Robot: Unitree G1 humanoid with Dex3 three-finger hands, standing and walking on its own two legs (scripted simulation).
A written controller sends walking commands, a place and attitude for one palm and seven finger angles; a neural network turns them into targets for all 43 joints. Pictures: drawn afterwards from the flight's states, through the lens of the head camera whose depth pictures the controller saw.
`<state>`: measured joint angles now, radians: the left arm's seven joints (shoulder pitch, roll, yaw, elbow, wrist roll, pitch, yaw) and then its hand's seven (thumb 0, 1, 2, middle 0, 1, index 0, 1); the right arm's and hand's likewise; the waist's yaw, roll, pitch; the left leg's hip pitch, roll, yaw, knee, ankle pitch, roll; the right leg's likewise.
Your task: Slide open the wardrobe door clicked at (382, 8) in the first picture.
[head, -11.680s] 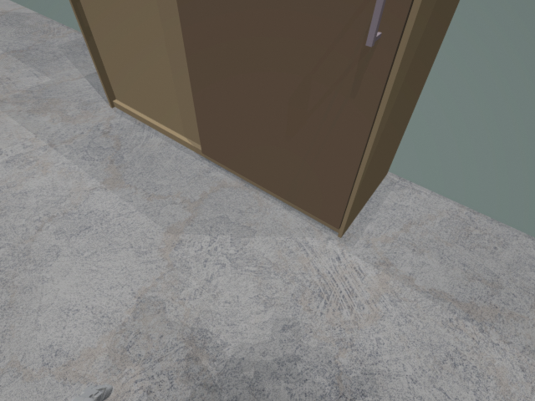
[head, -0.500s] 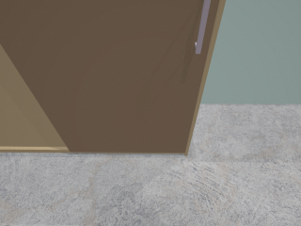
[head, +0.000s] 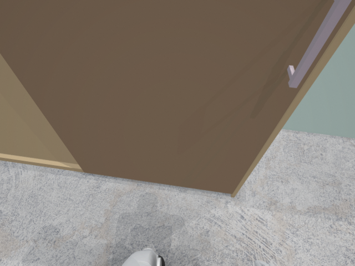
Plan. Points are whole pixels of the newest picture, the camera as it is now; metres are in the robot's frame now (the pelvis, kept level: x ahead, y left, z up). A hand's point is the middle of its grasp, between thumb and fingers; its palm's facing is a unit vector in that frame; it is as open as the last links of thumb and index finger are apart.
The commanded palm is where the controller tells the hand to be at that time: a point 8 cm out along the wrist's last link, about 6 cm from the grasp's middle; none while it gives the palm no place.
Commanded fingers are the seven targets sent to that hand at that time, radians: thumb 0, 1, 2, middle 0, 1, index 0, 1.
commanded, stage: come to a stop and stand still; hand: right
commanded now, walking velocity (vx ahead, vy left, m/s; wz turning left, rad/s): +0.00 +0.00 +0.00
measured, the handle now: (311, 42) +0.54 -0.21 +0.23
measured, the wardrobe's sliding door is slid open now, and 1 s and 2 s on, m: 0.00 0.00 0.00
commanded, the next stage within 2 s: look again from close up in 1.74 s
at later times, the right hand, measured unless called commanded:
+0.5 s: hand out of the picture +0.11 -0.23 -0.17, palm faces +0.10 +0.97 -0.23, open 7.3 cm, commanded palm none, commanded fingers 0.00 -0.90 -0.90 0.20 0.30 0.20 0.30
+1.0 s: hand out of the picture +0.04 -0.16 -0.14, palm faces +0.03 +0.97 -0.22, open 7.4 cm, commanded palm none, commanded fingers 0.00 -0.90 -0.90 0.20 0.30 0.20 0.30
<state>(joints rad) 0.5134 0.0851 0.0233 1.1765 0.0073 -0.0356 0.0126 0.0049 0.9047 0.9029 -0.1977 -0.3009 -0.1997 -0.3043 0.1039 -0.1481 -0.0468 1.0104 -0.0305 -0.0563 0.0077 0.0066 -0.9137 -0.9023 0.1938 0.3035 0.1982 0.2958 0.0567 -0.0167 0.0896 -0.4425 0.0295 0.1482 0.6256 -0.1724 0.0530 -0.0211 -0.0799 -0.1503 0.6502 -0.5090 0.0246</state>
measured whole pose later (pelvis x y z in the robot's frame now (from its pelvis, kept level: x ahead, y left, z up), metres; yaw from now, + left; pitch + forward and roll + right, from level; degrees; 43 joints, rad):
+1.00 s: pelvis +0.02 +0.01 +0.03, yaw -1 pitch -1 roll +0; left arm 0.31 0.18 0.04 1.11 0.01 0.04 0.01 0.00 0.91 0.90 -0.20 -0.30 -0.20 -0.30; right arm 0.27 -0.14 -0.01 1.10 -0.02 0.01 -0.03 0.01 -0.91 -0.90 0.20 0.30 0.20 0.30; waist 0.03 -0.04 0.00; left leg -0.12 0.01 0.03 0.44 -0.30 0.01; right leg -0.28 -0.04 -0.05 0.45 -0.21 0.02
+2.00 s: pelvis +0.05 +0.00 +0.01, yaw -1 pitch -1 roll +1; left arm 0.25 0.18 0.01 1.03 0.01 -0.01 0.02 0.01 0.92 0.90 -0.19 -0.30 -0.20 -0.30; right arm 0.32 -0.15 0.00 1.06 -0.02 -0.03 -0.06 0.00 -0.91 -0.90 0.20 0.30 0.20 0.30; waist 0.02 -0.01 0.04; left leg -0.12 0.00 0.03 0.53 -0.38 0.00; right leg -0.30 -0.04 -0.03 0.60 -0.27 0.00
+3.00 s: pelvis +0.01 +0.02 -0.02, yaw -1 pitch +6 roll -1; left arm 0.14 0.21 0.05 0.60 -0.04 -0.19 0.02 0.01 0.90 0.90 -0.20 -0.30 -0.20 -0.30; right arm 0.38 -0.23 -0.21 0.11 0.26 -0.43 0.32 0.00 -0.73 -0.82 0.21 0.42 0.21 0.41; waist 0.02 0.00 -0.12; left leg -0.48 0.01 0.03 0.87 -0.49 0.02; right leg -0.61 -0.04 -0.03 0.82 -0.31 0.02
